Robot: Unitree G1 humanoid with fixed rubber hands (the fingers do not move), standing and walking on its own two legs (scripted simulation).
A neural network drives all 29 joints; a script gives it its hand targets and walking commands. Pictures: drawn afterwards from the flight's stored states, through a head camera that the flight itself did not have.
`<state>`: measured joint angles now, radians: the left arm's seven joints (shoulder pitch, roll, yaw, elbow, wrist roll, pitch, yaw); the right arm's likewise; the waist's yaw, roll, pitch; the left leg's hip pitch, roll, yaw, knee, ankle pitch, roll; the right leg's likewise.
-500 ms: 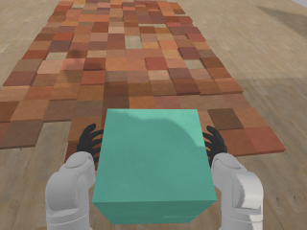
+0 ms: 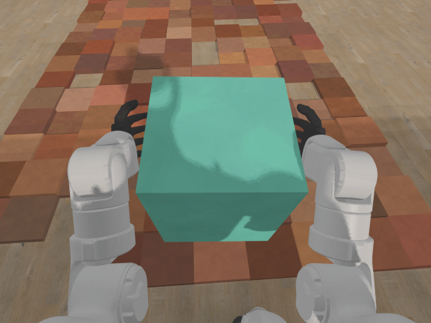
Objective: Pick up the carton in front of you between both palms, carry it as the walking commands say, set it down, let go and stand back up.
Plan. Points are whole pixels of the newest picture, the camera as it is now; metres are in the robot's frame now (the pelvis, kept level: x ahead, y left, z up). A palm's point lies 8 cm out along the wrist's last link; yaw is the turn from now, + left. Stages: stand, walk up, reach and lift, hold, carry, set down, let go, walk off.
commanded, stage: carry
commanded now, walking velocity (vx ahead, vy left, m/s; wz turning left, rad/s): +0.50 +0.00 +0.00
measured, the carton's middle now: (217, 169) +0.35 +0.01 +0.10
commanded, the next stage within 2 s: none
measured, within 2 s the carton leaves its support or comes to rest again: neither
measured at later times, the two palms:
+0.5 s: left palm (167, 35) +0.72 +0.14 +0.16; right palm (287, 41) +0.69 -0.16 +0.16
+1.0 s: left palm out of the picture +1.00 +0.13 +0.23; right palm out of the picture +1.02 -0.17 +0.22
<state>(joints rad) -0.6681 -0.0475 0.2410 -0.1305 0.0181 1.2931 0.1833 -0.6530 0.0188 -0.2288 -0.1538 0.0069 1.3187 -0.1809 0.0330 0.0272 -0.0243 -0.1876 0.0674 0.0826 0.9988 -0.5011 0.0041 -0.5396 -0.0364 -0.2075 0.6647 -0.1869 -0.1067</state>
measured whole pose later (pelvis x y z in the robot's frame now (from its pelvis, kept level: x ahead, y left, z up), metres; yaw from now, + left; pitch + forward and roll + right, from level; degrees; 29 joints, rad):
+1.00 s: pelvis +0.66 -0.04 +0.08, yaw -1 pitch +6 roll +1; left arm -0.63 -0.09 0.30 -0.20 0.03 1.27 0.16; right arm -0.65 0.12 -0.29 -0.22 -0.06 1.30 -0.17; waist 0.08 0.00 -0.01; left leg -0.62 0.03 0.02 1.08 -0.35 0.02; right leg -0.33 0.01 -0.13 0.46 -0.24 -0.13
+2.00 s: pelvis +1.32 -0.03 +0.08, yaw +0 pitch +4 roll +0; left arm -0.06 -0.13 0.06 -0.46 0.05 1.20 0.13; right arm -0.03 0.13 -0.06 -0.49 -0.06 1.21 -0.13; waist 0.02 0.01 -0.17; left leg -0.56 0.11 0.09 0.62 -0.09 -0.03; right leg -0.10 -0.02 -0.21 0.26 -0.24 -0.04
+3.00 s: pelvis +1.99 +0.03 +0.07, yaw +1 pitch +6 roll +1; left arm -0.55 -0.08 0.24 -0.10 -0.01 1.07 0.17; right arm -0.50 0.12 -0.26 -0.19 -0.05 1.10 -0.15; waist 0.06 -0.01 0.04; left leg -0.65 0.06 0.03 0.86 -0.23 0.03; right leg -0.28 0.01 -0.17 0.43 -0.25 -0.09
